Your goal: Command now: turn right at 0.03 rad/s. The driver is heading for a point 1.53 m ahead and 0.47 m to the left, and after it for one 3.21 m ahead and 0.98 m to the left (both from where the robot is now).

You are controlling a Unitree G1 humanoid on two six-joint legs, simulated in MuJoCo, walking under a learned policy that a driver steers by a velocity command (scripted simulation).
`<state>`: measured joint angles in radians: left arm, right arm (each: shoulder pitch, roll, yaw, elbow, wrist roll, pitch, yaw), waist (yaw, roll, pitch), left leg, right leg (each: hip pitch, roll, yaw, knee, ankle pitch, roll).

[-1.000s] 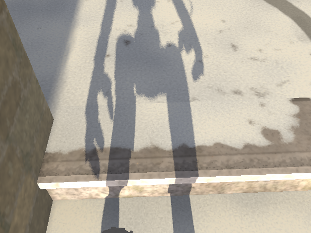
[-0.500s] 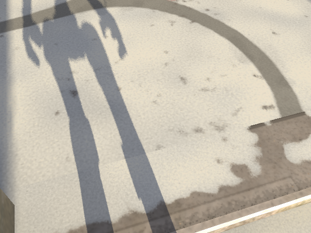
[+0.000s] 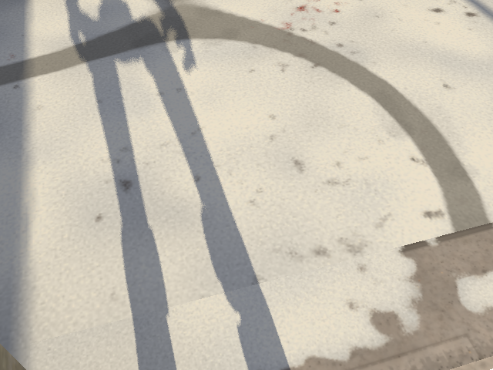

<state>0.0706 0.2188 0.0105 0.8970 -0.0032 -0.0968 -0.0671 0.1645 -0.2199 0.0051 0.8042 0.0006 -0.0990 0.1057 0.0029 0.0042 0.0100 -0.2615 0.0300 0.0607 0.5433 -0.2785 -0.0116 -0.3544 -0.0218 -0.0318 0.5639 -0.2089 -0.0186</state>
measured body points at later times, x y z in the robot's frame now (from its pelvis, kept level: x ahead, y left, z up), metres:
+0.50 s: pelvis +0.10 -0.01 +0.00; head +0.10 -0.01 +0.45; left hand +0.20 +0.26 -0.13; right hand +0.14 -0.27 -0.14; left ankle +0.01 +0.13 -0.73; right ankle +0.06 -0.11 -0.73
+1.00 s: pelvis +0.30 +0.05 +0.09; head +0.31 +0.05 +0.54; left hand +0.41 +0.31 -0.03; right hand +0.41 -0.18 -0.03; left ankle +0.38 +0.14 -0.56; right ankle +0.17 -0.11 -0.49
